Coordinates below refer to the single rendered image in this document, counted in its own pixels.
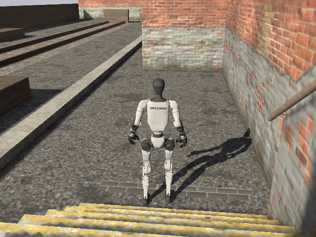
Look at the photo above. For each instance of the robot right forearm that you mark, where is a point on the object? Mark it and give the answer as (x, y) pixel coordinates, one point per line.
(181, 131)

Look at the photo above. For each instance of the robot left forearm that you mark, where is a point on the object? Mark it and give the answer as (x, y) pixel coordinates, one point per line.
(133, 129)

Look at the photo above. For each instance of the left robot hand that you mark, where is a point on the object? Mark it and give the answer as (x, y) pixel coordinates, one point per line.
(130, 139)

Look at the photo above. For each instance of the right robot hand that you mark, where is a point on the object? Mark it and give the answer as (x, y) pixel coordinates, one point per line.
(182, 140)

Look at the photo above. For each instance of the robot right upper arm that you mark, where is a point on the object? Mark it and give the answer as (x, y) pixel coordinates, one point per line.
(176, 114)

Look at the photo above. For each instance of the humanoid robot torso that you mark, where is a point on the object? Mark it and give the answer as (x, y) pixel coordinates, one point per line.
(158, 116)

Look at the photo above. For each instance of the robot left upper arm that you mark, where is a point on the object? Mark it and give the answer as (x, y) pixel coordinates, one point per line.
(140, 111)

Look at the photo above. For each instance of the left robot thigh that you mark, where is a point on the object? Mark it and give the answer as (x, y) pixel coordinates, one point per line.
(146, 153)

